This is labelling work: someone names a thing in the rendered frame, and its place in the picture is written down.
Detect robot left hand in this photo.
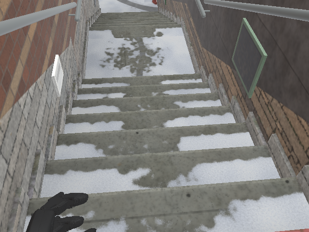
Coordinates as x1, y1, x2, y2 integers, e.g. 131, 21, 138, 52
26, 191, 97, 232

